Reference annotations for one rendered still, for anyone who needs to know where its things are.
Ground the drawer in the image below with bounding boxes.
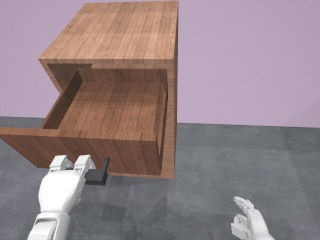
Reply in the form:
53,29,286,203
0,68,168,176

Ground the robot right hand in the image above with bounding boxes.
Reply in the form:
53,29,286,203
231,196,269,240

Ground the handle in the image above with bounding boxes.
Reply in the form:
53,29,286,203
63,154,110,186

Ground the robot left hand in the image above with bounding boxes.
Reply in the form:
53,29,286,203
38,154,96,214

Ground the robot left forearm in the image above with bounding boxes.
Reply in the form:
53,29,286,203
27,211,71,240

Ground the cabinet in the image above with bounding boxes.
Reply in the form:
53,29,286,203
38,0,179,180

